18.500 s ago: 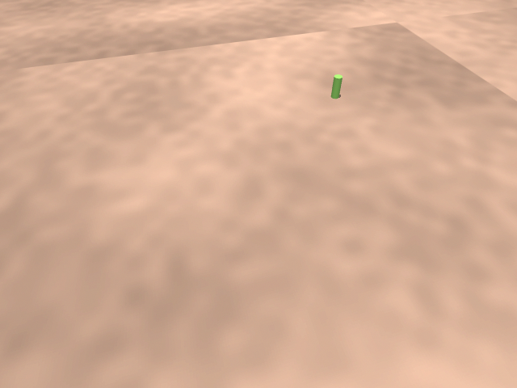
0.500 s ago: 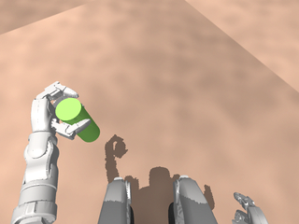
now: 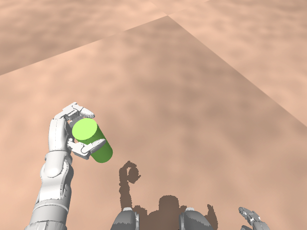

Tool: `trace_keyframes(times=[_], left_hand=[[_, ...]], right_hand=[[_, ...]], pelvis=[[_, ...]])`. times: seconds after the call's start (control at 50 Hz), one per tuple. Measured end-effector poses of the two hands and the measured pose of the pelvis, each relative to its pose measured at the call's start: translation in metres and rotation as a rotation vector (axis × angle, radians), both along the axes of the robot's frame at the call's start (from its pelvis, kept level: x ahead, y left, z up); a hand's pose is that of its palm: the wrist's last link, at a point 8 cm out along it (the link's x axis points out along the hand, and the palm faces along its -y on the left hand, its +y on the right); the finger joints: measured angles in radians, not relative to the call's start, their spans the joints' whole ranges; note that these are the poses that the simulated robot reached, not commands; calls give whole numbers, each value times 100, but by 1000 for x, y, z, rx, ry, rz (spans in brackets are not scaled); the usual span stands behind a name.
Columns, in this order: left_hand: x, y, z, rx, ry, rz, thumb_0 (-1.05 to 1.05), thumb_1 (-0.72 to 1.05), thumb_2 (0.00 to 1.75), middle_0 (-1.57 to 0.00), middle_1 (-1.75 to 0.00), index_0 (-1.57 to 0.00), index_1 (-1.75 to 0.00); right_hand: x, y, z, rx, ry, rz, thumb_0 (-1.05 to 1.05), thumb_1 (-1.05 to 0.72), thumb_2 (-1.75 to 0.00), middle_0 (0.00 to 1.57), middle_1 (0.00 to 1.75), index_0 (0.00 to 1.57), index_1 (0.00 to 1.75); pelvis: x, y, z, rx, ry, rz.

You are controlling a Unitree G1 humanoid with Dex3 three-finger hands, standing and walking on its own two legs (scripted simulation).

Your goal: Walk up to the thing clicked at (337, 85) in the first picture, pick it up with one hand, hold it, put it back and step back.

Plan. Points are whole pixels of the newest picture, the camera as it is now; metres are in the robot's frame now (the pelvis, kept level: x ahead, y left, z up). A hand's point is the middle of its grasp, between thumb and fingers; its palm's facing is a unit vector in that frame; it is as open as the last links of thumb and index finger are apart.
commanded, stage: lift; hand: left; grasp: from the side
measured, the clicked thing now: (95, 142) +0.36 +0.18 -0.02
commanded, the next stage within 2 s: hold in 0.62 s
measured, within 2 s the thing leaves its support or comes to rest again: neither
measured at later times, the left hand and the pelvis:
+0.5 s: hand (87, 120) +0.37 +0.17 +0.08, palm faces +0.10 -0.99 -0.02, open 9.4 cm; pelvis +0.02 +0.00 +0.04, yaw +0 degrees
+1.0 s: hand (88, 118) +0.37 +0.16 +0.10, palm faces +0.11 -0.99 -0.01, open 9.3 cm; pelvis +0.03 -0.01 +0.05, yaw +0 degrees
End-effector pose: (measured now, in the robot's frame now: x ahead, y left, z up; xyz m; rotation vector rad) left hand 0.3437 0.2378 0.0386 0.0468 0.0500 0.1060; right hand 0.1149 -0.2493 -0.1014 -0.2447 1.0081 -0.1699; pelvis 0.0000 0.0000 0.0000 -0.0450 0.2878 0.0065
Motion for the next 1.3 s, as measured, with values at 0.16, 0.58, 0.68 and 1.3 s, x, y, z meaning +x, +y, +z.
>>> trace_keyframes(times=[0.16, 0.58, 0.68, 1.3], left_hand=[[1, -7, 18, -11, -4, -7, -5, -50, 110, -85, -121, -89, -123], [2, -15, 46, -30, -22, 1, -5, -49, 109, -84, -121, -88, -123], [0, -18, 50, -27, -21, -3, -5, -49, 109, -84, -121, -88, -123], [-13, -21, 70, -35, -42, 12, -4, -45, 103, -85, -118, -88, -120]], right_hand=[[3, 4, 15, 15, -6, -2, 1, -93, -90, 20, 29, 21, 30], [22, -3, 43, 18, -30, 7, 1, -93, -90, 20, 29, 20, 30], [24, -4, 45, 23, -34, 7, 1, -93, -90, 20, 29, 20, 30], [29, -4, 59, 35, -62, 2, 1, -94, -91, 20, 29, 20, 30]], pelvis=[[7, 0, 17, 4, -34, -1], [23, -6, 42, 14, -94, 0], [25, -7, 45, 17, -108, 0], [25, -9, 58, 25, -161, 0]])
